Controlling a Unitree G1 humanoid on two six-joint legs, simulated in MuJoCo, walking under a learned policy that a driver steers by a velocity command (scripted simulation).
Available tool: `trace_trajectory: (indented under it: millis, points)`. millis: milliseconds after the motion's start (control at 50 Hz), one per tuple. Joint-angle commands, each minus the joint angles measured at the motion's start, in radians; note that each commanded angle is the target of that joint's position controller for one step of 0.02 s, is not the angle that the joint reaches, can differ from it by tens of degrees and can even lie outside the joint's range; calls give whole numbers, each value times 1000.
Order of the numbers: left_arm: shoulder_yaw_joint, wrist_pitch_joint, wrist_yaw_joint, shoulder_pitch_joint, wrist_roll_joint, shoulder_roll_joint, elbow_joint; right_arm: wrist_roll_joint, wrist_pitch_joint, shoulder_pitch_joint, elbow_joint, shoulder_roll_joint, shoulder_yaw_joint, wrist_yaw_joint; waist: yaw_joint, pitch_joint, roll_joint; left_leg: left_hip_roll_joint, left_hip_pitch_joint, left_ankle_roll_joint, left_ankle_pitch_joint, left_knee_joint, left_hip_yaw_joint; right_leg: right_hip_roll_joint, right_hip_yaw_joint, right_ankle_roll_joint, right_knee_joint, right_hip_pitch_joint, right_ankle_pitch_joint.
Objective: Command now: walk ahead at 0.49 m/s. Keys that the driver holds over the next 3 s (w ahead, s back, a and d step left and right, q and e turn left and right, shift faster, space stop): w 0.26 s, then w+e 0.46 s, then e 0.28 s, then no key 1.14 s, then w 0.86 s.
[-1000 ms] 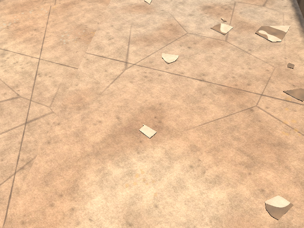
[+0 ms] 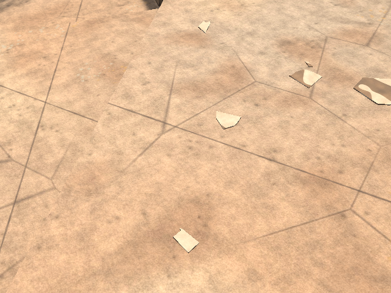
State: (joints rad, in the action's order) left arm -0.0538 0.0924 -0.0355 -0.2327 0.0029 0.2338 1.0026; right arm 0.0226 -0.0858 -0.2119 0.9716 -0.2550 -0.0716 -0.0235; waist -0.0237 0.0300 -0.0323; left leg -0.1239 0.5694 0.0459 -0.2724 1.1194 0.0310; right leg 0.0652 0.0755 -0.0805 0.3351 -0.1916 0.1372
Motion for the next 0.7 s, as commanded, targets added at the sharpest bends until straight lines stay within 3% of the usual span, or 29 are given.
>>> trace_trajectory:
  millis: [20, 60, 140, 240, 280, 300, 320, 340, 360, 380, 400, 440, 480, 520, 560, 640, 700]
  points:
    - [-20, 22, 23, 43, 4, 140, -53, -14, 11, -34, -43, -63, -22, -7, 46, 34, 91, -54, 80, -28, 133, -108, 34, -287, -262, -169, -268, -65, 71]
    - [-22, 18, 37, 0, 2, 149, -45, -19, 7, 35, -66, -61, -23, 1, 29, 37, 80, -49, 126, -41, 245, -228, 31, -282, -234, -157, -267, -18, 23]
    - [-24, 11, 49, -78, -12, 162, -28, -11, -3, 176, -103, -36, -9, 20, -17, 46, 76, -3, 85, -50, 376, -446, -15, -259, -159, -128, -257, 31, -28]
    - [-34, -10, 51, -158, -23, 178, 7, 0, -12, 284, -152, -47, 4, 49, -44, 67, 78, 23, 85, -28, 285, -577, -19, -317, -152, -115, -175, 184, -65]
    - [-41, -20, 51, -156, -26, 188, 8, 2, -19, 256, -157, -75, -3, 55, -16, 50, 96, 43, 9, -4, 205, -610, -27, -339, -173, -99, -115, 214, -149]
    - [-41, -25, 50, -134, -26, 193, 2, 2, -24, 190, -144, -99, -15, 55, 30, 15, 109, 72, -97, 11, 177, -632, -49, -327, -170, -86, -37, 208, -294]
    - [-33, -30, 49, -118, -23, 173, -6, 0, -28, 36, -98, -144, -41, 49, 105, -75, 96, 100, -303, 36, 176, -652, -67, -272, -136, -60, 140, 170, -431]
    - [-13, -30, 46, -117, -9, 129, -34, -16, -31, -166, -55, -227, -66, 39, 173, -242, 18, -46, -626, 97, 175, -617, 84, -205, -86, -23, 444, -13, -286]
    - [20, -10, 41, -231, -9, -3, -48, -26, -24, -249, -30, -314, -84, 38, 116, -368, -250, -292, -965, 237, 12, -725, 541, -16, -45, 50, 807, -416, 291]
    - [1, 11, 40, -196, -36, 88, -34, -23, -26, -248, -35, -216, -57, 39, 144, -395, -211, -304, -949, 242, -99, -816, 675, -38, -203, 41, 961, -516, 436]
    - [-17, 19, 40, -114, -59, 150, -59, -22, -31, -163, -51, -155, -38, 36, 134, -256, -155, -273, -840, 190, -74, -822, 516, -92, -206, 24, 1003, -586, 365]
    - [-26, 13, 51, -36, -46, 140, -73, -29, -36, -22, -73, -90, -18, 36, 82, -116, -55, -203, -582, 138, 53, -885, 286, -179, -179, 19, 916, -520, 202]
    - [-33, -17, 49, -69, -43, 101, -64, -41, -40, 16, -64, -53, -7, 38, 32, -68, -75, -157, -463, 116, 131, -944, 149, -210, -188, 16, 854, -427, 134]
    - [-33, -40, 47, -65, -44, 69, -73, -39, -44, 3, -50, -71, -13, 31, 16, -33, -53, -150, -427, 123, 213, -976, 59, -216, -185, 22, 818, -441, 97]
    - [-37, -51, 46, -20, -37, 69, -96, -43, -44, -13, -42, -94, -21, 19, 16, -7, -25, -152, -434, 129, 270, -994, -2, -214, -196, 34, 757, -501, 19]
    - [-36, -47, 28, 79, -27, 60, -137, -43, -35, -30, -41, -112, -25, 1, 31, 25, -19, -126, -458, 109, 313, -1012, -128, -197, -160, 48, 543, -522, -163]
    - [-23, -45, 9, 194, -22, 41, -182, -33, -25, -82, -31, -128, -30, -9, 72, 62, 0, -136, -511, 100, 332, -1016, -190, -188, -93, 40, 417, -524, -213]
